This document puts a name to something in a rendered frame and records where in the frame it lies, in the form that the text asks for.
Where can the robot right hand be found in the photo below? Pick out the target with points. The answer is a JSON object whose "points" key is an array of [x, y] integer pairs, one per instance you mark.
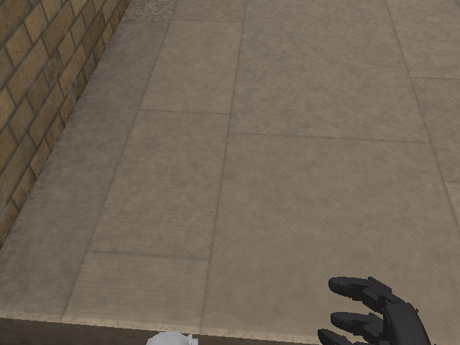
{"points": [[401, 324]]}

